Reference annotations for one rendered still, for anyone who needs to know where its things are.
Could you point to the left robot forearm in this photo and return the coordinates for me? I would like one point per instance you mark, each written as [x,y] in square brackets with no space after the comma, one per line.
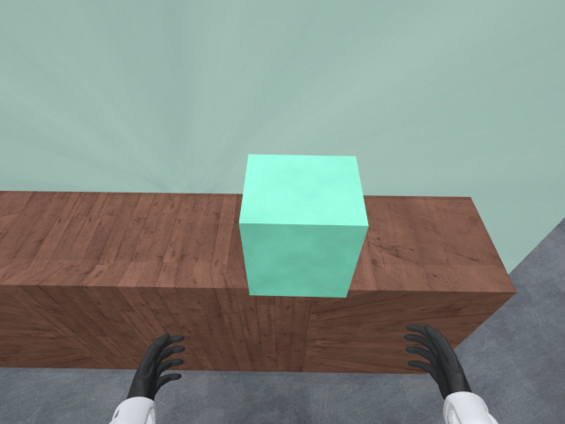
[135,410]

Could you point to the carton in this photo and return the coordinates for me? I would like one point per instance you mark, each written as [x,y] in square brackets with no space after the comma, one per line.
[302,224]

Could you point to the left robot hand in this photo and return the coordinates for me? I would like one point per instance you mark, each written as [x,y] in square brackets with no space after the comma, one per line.
[146,381]

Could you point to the right robot hand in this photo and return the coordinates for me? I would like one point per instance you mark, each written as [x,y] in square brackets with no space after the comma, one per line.
[445,368]

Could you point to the right robot forearm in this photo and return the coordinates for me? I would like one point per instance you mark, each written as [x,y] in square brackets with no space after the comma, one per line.
[466,408]

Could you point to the pedestal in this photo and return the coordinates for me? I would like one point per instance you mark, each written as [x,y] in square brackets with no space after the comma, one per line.
[91,279]

